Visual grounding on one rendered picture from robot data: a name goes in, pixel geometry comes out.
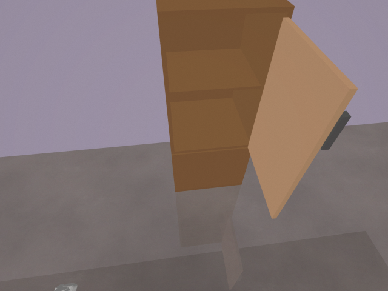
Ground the handle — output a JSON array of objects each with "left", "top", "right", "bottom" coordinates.
[{"left": 321, "top": 111, "right": 351, "bottom": 150}]

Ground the cupboard door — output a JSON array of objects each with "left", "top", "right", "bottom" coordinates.
[{"left": 248, "top": 17, "right": 358, "bottom": 219}]

